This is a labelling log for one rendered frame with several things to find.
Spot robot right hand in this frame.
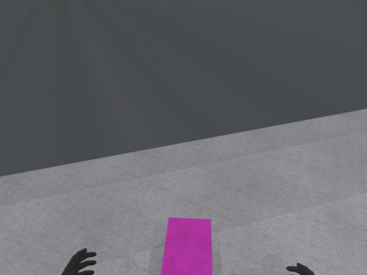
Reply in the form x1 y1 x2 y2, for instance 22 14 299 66
286 263 315 275

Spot robot left hand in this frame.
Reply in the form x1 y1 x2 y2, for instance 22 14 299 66
61 248 96 275

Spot carton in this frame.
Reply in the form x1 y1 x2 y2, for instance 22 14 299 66
161 218 213 275

